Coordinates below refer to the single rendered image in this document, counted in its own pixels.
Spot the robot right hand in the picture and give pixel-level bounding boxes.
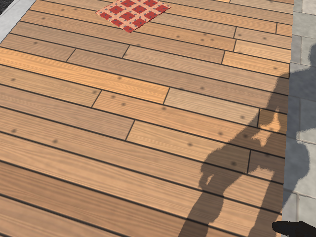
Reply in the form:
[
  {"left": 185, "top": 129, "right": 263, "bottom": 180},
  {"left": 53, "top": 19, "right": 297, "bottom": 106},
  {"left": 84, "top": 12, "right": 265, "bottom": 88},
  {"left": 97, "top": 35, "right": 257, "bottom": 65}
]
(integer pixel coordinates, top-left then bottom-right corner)
[{"left": 272, "top": 220, "right": 316, "bottom": 237}]

